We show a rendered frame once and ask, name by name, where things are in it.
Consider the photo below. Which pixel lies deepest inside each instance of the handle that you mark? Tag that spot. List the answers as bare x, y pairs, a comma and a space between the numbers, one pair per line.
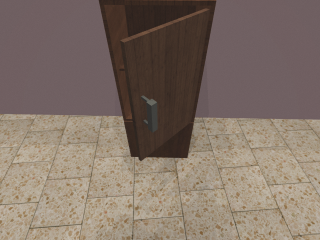
152, 114

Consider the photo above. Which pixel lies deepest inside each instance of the cupboard door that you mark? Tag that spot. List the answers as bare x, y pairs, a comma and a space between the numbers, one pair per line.
163, 64

